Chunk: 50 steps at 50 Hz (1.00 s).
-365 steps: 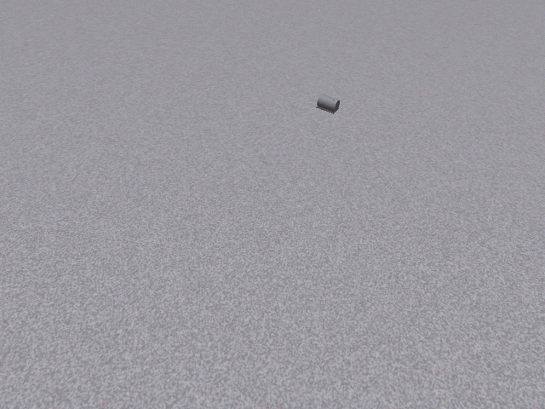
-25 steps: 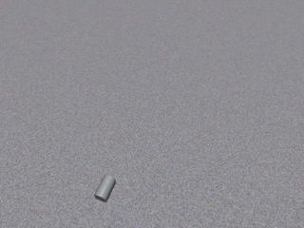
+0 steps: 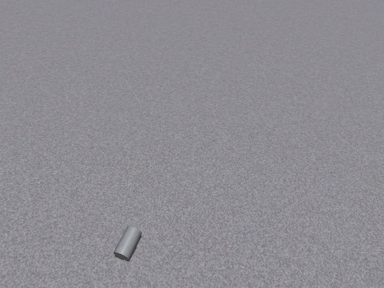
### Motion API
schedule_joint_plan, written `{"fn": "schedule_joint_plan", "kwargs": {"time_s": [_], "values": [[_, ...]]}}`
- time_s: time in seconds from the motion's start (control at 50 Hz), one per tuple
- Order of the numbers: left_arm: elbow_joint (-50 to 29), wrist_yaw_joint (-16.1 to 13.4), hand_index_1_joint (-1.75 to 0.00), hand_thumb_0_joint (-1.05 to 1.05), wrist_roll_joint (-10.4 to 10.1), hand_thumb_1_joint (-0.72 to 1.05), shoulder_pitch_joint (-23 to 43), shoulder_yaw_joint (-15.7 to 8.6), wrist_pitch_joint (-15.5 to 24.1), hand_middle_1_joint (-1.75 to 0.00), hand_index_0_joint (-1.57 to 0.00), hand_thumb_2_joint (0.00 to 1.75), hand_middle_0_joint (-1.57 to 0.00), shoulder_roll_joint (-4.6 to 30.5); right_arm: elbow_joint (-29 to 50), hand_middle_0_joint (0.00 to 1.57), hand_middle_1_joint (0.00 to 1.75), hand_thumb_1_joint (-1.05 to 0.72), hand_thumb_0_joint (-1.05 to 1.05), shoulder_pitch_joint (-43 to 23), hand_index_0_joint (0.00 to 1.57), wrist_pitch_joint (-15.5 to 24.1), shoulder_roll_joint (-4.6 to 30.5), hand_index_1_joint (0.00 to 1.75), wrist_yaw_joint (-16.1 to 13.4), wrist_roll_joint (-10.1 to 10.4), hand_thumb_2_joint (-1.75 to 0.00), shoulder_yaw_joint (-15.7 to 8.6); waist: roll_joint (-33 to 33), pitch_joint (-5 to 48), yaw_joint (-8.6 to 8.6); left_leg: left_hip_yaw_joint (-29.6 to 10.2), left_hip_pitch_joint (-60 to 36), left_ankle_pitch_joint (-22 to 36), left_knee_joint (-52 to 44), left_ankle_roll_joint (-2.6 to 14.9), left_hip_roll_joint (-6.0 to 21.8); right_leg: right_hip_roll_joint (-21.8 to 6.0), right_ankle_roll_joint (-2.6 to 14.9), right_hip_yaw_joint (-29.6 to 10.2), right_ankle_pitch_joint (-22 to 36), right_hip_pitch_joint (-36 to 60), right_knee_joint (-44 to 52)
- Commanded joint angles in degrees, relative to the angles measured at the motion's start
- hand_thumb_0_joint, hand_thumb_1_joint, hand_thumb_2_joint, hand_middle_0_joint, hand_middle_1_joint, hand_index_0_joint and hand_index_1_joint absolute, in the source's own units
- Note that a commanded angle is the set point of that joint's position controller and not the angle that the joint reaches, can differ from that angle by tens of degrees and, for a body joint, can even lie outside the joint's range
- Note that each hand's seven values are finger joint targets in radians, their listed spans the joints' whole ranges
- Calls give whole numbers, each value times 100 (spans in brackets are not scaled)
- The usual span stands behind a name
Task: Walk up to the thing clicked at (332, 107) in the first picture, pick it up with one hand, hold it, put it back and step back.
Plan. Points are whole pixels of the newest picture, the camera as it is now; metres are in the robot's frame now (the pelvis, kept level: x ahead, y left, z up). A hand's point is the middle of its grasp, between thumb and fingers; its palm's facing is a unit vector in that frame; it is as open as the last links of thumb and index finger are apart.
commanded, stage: walk up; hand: left
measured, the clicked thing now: (128, 242) +0.47 +0.30 -0.74
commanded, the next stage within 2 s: stand in 0.26 s
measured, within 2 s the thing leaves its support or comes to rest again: neither
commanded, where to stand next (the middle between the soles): +0.08 +0.02 m, yaw -2 degrees
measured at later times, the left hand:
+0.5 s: hand out of the picture +0.07 +0.25 -0.15, palm faces +0.00 -0.94 -0.34, open 7.4 cm
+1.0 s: hand out of the picture +0.07 +0.24 -0.15, palm faces -0.02 -0.94 -0.34, open 7.4 cm
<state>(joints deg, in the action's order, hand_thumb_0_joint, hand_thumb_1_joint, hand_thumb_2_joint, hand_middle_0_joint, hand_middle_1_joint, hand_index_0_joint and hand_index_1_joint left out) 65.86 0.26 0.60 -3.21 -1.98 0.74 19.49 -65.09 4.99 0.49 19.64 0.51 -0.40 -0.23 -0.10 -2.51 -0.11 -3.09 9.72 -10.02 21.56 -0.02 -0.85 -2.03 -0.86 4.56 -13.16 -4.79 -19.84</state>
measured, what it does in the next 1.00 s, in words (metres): stands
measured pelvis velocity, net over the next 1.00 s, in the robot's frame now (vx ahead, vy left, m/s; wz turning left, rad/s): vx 0.00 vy -0.01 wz -0.02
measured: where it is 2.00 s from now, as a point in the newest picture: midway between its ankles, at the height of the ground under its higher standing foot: outside the picture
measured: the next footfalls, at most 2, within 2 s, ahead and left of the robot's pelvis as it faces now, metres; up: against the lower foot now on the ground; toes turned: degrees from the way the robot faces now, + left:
none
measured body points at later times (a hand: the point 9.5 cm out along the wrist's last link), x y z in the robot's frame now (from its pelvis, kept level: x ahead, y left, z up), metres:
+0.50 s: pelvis +0.00 -0.01 +0.00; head +0.02 -0.01 +0.45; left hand +0.07 +0.29 -0.13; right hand +0.09 -0.30 -0.13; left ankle +0.02 +0.12 -0.75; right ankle -0.03 -0.12 -0.75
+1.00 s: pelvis +0.00 -0.01 +0.00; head +0.00 -0.02 +0.45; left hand +0.07 +0.29 -0.13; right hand +0.07 -0.31 -0.13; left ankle +0.02 +0.12 -0.75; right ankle -0.03 -0.12 -0.75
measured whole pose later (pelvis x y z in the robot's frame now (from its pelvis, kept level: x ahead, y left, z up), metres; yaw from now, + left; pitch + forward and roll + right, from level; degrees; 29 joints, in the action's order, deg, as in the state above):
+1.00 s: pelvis +0.00 -0.01 +0.00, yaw -1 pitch -2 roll +0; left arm 65.6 0.4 0.4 -6.4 -0.8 0.7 19.7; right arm -65.3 5.9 0.5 20.2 0.4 -0.5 0.8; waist -0.6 -2.5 0.0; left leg -2.6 7.6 -7.9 17.6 -1.3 0.4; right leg -0.8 0.3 4.0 -11.8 -4.0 -18.0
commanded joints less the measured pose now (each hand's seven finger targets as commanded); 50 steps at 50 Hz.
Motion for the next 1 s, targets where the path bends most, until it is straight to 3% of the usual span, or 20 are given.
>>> {"fn": "schedule_joint_plan", "kwargs": {"time_s": [0.0, 0.22, 0.24, 0.36, 0.54, 0.88, 0.98], "values": [[-350, -72, -30, 0, -8, 90, 261, -200, 96, -30, -20, 90, -20, 1189, 334, 20, 30, -90, 0, -254, 20, 129, 1206, 30, -97, -8, -90, -206, -107, 416, 39, -542, 140, 1117, -338, 137, 667, -546, 174, -503, 643, 261, 303], [-443, -65, -30, 0, 7, 90, 272, -213, 105, -30, -20, 90, -20, 1208, 415, 20, 30, -90, 0, -261, 20, 125, 1197, 30, -94, -18, -90, -220, -18, 531, 27, -494, 31, 1190, -282, 144, 626, -587, 165, -478, 781, 355, 300], [-357, -74, -30, 0, -27, 90, 176, -148, 77, -30, -20, 90, -20, 1140, 407, 20, 30, -90, 0, -343, 20, 143, 1168, 30, -110, -28, -90, -172, -4, 473, 52, -551, -83, 1247, -455, 120, 739, -650, 171, -556, 773, 180, 375], [-362, -73, -30, 0, -26, 90, 103, -130, 93, -30, -20, 90, -20, 1173, 379, 20, 30, -90, 0, -350, 20, 180, 1226, 30, -120, -10, -90, -172, -64, 637, 38, -505, -404, 1776, -394, 94, 798, -663, 170, -562, 1216, 241, 362], [-296, -68, -30, 0, -8, 90, 2, -92, 113, -30, -20, 90, -20, 1205, 333, 20, 30, -90, 0, -348, 20, 141, 1189, 30, -95, 1, -90, -125, -13, 437, -4, -459, -342, 1016, -542, 73, 745, -643, 145, -628, 738, 53, 563], [-342, -62, -30, 0, -26, 90, -77, -74, 115, -30, -20, 90, -20, 1220, 298, 20, 30, -90, 0, -225, 20, 149, 1236, 30, -105, 3, -90, -98, -23, 411, 15, -436, -315, 1142, -532, 78, 791, -653, 179, -692, 937, 113, 548], [-355, -60, -30, 0, -21, 90, -67, -83, 94, -30, -20, 90, -20, 1240, 287, 20, 30, -90, 0, -183, 20, 138, 1256, 30, -105, -9, -90, -101, -41, 344, 24, -436, -226, 869, -589, 76, 776, -637, 196, -694, 634, 87, 588]]}}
